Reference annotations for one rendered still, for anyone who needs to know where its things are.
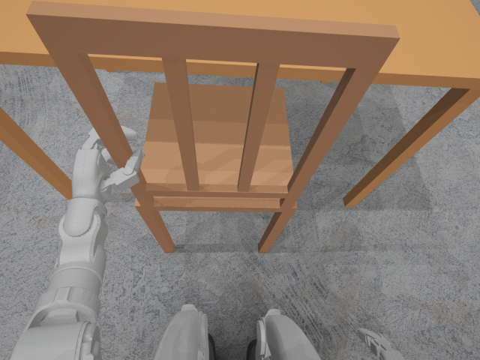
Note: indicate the table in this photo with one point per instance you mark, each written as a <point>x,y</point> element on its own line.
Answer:
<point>439,46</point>

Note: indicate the chair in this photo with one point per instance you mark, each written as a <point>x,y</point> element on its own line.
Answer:
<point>213,148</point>

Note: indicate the right robot hand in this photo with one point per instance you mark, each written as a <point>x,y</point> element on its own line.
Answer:
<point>379,345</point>

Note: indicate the robot left thigh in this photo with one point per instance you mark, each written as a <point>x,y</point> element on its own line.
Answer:
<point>186,333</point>

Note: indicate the left robot hand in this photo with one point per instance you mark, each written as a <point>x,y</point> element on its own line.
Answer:
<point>91,166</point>

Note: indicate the left robot forearm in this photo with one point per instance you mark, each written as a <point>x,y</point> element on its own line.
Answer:
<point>74,285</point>

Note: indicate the robot left upper arm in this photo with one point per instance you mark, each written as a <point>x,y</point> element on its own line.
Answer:
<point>67,341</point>

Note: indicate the robot left shin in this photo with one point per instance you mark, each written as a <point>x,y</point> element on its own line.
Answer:
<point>201,355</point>

